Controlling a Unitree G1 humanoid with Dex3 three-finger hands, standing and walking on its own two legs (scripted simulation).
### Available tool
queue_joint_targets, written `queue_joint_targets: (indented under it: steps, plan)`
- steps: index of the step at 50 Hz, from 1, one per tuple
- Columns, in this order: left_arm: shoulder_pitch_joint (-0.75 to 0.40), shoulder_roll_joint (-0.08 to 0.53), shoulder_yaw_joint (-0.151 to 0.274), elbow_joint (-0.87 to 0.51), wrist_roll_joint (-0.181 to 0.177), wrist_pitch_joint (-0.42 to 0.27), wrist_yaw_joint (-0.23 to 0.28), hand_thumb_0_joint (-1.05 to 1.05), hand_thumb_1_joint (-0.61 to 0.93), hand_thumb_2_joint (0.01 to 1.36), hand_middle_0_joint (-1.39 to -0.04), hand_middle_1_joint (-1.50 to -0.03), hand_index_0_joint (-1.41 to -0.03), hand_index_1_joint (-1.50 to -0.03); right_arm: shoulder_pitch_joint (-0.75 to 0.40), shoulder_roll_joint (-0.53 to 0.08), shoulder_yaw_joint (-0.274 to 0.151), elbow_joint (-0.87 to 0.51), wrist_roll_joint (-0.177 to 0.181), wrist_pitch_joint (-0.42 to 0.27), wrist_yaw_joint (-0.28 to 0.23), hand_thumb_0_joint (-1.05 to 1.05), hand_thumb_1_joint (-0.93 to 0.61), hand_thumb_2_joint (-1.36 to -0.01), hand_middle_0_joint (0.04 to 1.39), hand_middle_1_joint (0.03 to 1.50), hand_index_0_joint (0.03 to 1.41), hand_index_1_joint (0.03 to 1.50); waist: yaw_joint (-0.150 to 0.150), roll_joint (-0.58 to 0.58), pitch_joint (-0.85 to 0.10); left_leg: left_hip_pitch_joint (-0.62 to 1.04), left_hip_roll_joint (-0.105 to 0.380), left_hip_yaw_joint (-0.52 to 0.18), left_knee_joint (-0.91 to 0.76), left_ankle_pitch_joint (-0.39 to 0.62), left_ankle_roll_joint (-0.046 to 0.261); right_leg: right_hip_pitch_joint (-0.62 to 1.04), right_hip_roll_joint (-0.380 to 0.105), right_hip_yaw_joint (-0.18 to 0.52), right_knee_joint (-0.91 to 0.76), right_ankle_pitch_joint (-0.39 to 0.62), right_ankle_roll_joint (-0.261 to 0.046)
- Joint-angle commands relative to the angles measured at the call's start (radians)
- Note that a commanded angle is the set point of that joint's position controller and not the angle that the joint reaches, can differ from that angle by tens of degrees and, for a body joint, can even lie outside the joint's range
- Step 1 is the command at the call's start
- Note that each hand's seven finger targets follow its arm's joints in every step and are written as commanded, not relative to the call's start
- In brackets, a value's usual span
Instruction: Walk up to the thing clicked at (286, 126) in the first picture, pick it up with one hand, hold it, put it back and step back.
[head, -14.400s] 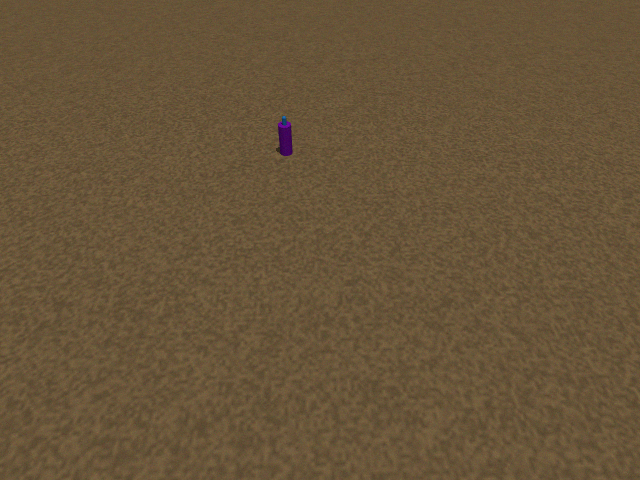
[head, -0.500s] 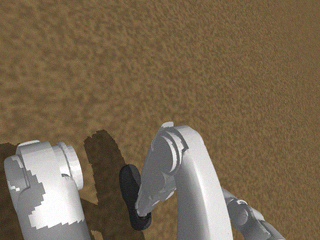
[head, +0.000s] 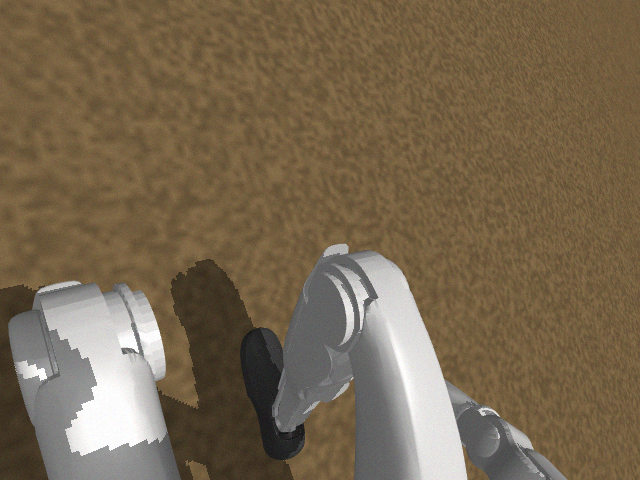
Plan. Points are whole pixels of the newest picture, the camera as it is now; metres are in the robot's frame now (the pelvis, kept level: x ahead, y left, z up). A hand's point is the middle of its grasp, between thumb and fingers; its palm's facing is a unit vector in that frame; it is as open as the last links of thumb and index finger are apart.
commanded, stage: settle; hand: left
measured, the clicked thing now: out of the picture +0.41 +0.29 -0.16
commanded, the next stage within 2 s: lift in 1.60 s
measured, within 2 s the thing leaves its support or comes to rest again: neither
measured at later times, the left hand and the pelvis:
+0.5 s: hand out of the picture +0.39 +0.32 -0.04, palm faces +0.34 -0.94 -0.03, open 9.5 cm; pelvis +0.01 -0.01 +0.03, yaw +5 degrees
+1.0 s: hand out of the picture +0.39 +0.31 +0.04, palm faces +0.33 -0.94 -0.03, open 9.5 cm; pelvis +0.03 -0.02 +0.06, yaw +10 degrees
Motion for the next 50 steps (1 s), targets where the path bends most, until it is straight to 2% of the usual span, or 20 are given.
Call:
queue_joint_targets:
  steps: [1,4,11,14,17,22,23,28,31,32,33,35,36,40,41,42,43,46,49,50]
  plan:
    - [-0.182,0.156,-0.009,-0.235,0.002,-0.037,-0.014,0.0,0.357,1.318,-1.274,-1.378,-1.258,-1.407,0.043,-0.355,-0.156,-0.018,0.017,0.015,-0.019,0.0,-0.901,-0.904,0.2,0.3,0.199,0.3,-0.074,0.598,-0.619,0.408,0.048,0.081,-0.417,0.102,-0.047,0.224,0.04,-0.068,-0.134,0.112,-0.076]
    - [-0.198,0.118,-0.032,-0.299,-0.004,-0.004,-0.019,0.0,0.331,1.326,-1.302,-1.401,-1.288,-1.43,0.059,-0.348,-0.18,-0.025,0.034,0.017,-0.017,0.0,-0.902,-0.904,0.199,0.3,0.199,0.3,-0.072,0.593,-0.639,0.396,0.044,0.083,-0.436,0.065,-0.044,0.207,0.036,-0.06,-0.141,0.093,-0.078]
    - [-0.169,0.054,-0.055,-0.434,-0.032,0.082,-0.043,0.0,0.295,1.279,-1.286,-1.377,-1.276,-1.401,0.115,-0.311,-0.245,-0.019,0.082,0.015,-0.018,0.0,-0.898,-0.901,0.2,0.3,0.199,0.3,-0.019,0.56,-0.722,0.351,0.025,0.134,-0.443,0.075,-0.026,0.221,0.031,-0.016,-0.168,0.097,-0.084]
    - [-0.161,0.022,-0.08,-0.461,-0.023,0.128,-0.063,0.0,0.321,1.281,-1.289,-1.377,-1.28,-1.4,0.138,-0.301,-0.279,-0.015,0.105,0.02,-0.022,0.0,-0.893,-0.899,0.2,0.3,0.2,0.3,-0.01,0.576,-0.73,0.363,0.023,0.139,-0.47,0.047,-0.024,0.173,0.024,-0.004,-0.17,0.073,-0.089]
    - [-0.177,0.0,-0.075,-0.552,-0.037,0.168,-0.076,0.0,0.316,1.262,-1.277,-1.366,-1.27,-1.386,0.158,-0.285,-0.312,-0.015,0.13,0.021,-0.025,0.0,-0.893,-0.899,0.2,0.3,0.2,0.3,0.025,0.581,-0.777,0.369,0.015,0.152,-0.496,0.04,-0.022,0.164,0.015,0.015,-0.177,0.059,-0.093]
    - [-0.187,-0.06,-0.104,-0.578,-0.047,0.245,-0.103,0.0,0.295,1.244,-1.272,-1.355,-1.264,-1.376,0.191,-0.254,-0.36,-0.011,0.176,0.027,-0.038,0.0,-0.891,-0.898,0.2,0.3,0.2,0.3,0.036,0.533,-0.792,0.329,0.003,0.179,-0.522,-0.002,-0.009,0.127,0.007,0.041,-0.205,0.015,-0.098]
    - [-0.187,-0.047,-0.083,-0.6,-0.05,0.254,-0.102,0.0,0.291,1.242,-1.254,-1.346,-1.246,-1.367,0.201,-0.245,-0.365,-0.013,0.182,0.029,-0.04,0.0,-0.887,-0.898,0.2,0.3,0.2,0.3,0.045,0.52,-0.81,0.323,-0.001,0.187,-0.523,-0.003,-0.005,0.148,0.006,0.047,-0.215,0.01,-0.096]
    - [-0.171,-0.063,-0.08,-0.643,-0.059,0.303,-0.138,0.0,0.272,1.226,-1.264,-1.349,-1.258,-1.367,0.219,-0.219,-0.405,-0.007,0.215,0.031,-0.053,0.0,-0.887,-0.897,0.2,0.3,0.2,0.3,0.088,0.5,-0.889,0.341,-0.01,0.227,-0.535,0.058,-0.001,0.171,-0.002,0.08,-0.229,0.028,-0.101]
    - [-0.154,-0.091,-0.068,-0.623,-0.072,0.333,-0.154,0.0,0.264,1.239,-1.275,-1.363,-1.269,-1.382,0.244,-0.204,-0.423,0.009,0.236,0.032,-0.059,0.0,-0.889,-0.898,0.2,0.3,0.2,0.3,0.083,0.448,-0.888,0.332,-0.013,0.231,-0.552,0.034,0.004,0.158,-0.007,0.089,-0.247,0.0,-0.099]
    - [-0.201,-0.102,-0.084,-0.679,-0.078,0.333,-0.162,0.0,0.248,1.242,-1.275,-1.371,-1.27,-1.389,0.252,-0.204,-0.43,0.003,0.237,0.031,-0.061,0.0,-0.893,-0.899,0.2,0.3,0.2,0.3,0.076,0.461,-0.912,0.339,-0.015,0.239,-0.55,0.046,0.004,0.181,-0.008,0.093,-0.255,0.012,-0.098]
    - [-0.173,-0.098,-0.06,-0.664,-0.083,0.342,-0.166,0.0,0.246,1.246,-1.276,-1.374,-1.27,-1.393,0.259,-0.202,-0.437,0.003,0.242,0.031,-0.065,0.0,-0.89,-0.898,0.2,0.3,0.2,0.3,0.091,0.447,-0.941,0.356,-0.016,0.246,-0.551,0.075,0.003,0.194,-0.009,0.099,-0.256,0.028,-0.098]
    - [-0.18,-0.084,-0.059,-0.678,-0.081,0.357,-0.184,0.0,0.236,1.237,-1.292,-1.378,-1.287,-1.396,0.257,-0.193,-0.448,0.008,0.254,0.028,-0.071,0.0,-0.894,-0.898,0.2,0.3,0.2,0.3,0.11,0.454,-0.952,0.363,-0.016,0.258,-0.56,0.079,0.004,0.184,-0.013,0.112,-0.262,0.021,-0.102]
    - [-0.174,-0.102,-0.074,-0.668,-0.081,0.364,-0.194,0.0,0.254,1.246,-1.293,-1.383,-1.289,-1.4,0.263,-0.189,-0.45,0.006,0.256,0.029,-0.073,0.0,-0.893,-0.898,0.2,0.3,0.2,0.3,0.09,0.446,-0.951,0.356,-0.019,0.26,-0.563,0.074,0.007,0.192,-0.015,0.112,-0.271,0.017,-0.1]
    - [-0.196,-0.098,-0.034,-0.696,-0.097,0.38,-0.206,0.0,0.235,1.253,-1.288,-1.384,-1.283,-1.403,0.281,-0.166,-0.463,0.008,0.266,0.021,-0.08,0.0,-0.894,-0.899,0.2,0.3,0.2,0.3,0.11,0.391,-1.007,0.339,-0.023,0.286,-0.56,0.088,0.015,0.268,-0.02,0.137,-0.305,0.021,-0.093]
    - [-0.184,-0.095,-0.029,-0.688,-0.097,0.386,-0.21,0.0,0.235,1.257,-1.304,-1.394,-1.298,-1.413,0.284,-0.163,-0.467,0.012,0.271,0.02,-0.084,0.0,-0.895,-0.899,0.2,0.3,0.2,0.3,0.127,0.387,-1.003,0.343,-0.023,0.295,-0.568,0.086,0.015,0.263,-0.021,0.144,-0.311,0.01,-0.095]
    - [-0.16,-0.127,-0.051,-0.663,-0.094,0.393,-0.216,0.0,0.205,1.255,-1.312,-1.404,-1.307,-1.422,0.284,-0.156,-0.466,0.005,0.272,0.019,-0.086,0.0,-0.903,-0.901,0.2,0.3,0.2,0.3,0.114,0.387,-1.005,0.341,-0.024,0.295,-0.571,0.088,0.015,0.273,-0.023,0.145,-0.316,0.015,-0.094]
    - [-0.172,-0.112,-0.031,-0.686,-0.093,0.396,-0.216,0.0,0.236,1.265,-1.296,-1.394,-1.29,-1.413,0.293,-0.157,-0.474,0.01,0.273,0.017,-0.087,0.0,-0.894,-0.899,0.2,0.3,0.2,0.3,0.123,0.367,-1.025,0.346,-0.023,0.3,-0.569,0.107,0.017,0.292,-0.022,0.151,-0.322,0.028,-0.093]
    - [-0.187,-0.135,-0.035,-0.689,-0.098,0.403,-0.224,0.0,0.231,1.256,-1.311,-1.393,-1.305,-1.413,0.296,-0.152,-0.483,0.008,0.279,0.01,-0.095,0.0,-0.899,-0.9,0.2,0.3,0.2,0.3,0.123,0.37,-1.036,0.365,-0.023,0.303,-0.583,0.128,0.016,0.291,-0.027,0.161,-0.331,0.047,-0.095]
    - [-0.194,-0.112,-0.015,-0.702,-0.087,0.407,-0.218,0.0,0.224,1.26,-1.323,-1.4,-1.317,-1.419,0.303,-0.147,-0.496,0.012,0.285,0.007,-0.103,0.0,-0.9,-0.9,0.2,0.3,0.2,0.3,0.141,0.386,-1.041,0.405,-0.021,0.303,-0.613,0.116,0.013,0.265,-0.028,0.163,-0.341,0.023,-0.1]
    - [-0.15,-0.155,-0.039,-0.649,-0.085,0.415,-0.222,0.0,0.241,1.275,-1.317,-1.4,-1.31,-1.42,0.302,-0.143,-0.494,0.011,0.286,0.006,-0.103,0.0,-0.899,-0.901,0.2,0.3,0.2,0.3,0.132,0.391,-1.012,0.409,-0.02,0.301,-0.622,0.128,0.009,0.256,-0.03,0.162,-0.341,0.03,-0.102]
